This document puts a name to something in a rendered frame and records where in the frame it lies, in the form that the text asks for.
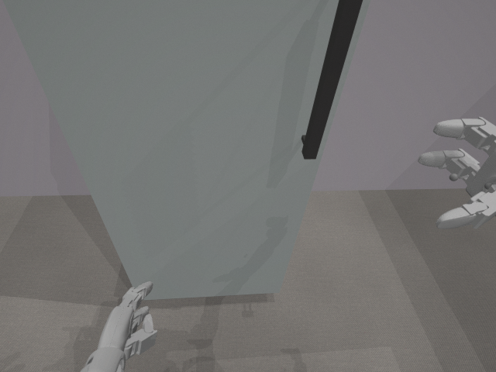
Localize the robot right hand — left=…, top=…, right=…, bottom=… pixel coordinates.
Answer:
left=418, top=117, right=496, bottom=229

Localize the robot left hand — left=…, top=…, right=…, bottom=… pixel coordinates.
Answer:
left=97, top=281, right=157, bottom=360

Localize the robot left forearm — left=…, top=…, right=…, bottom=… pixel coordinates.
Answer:
left=81, top=347, right=126, bottom=372

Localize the fridge door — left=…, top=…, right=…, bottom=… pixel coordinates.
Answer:
left=2, top=0, right=370, bottom=300

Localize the handle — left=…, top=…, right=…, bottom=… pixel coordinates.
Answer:
left=301, top=0, right=363, bottom=159

